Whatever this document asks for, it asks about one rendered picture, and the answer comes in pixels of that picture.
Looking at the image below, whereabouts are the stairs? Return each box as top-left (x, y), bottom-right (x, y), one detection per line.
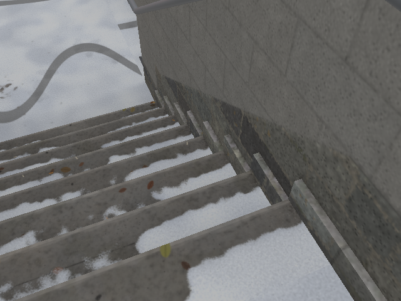
top-left (0, 100), bottom-right (271, 301)

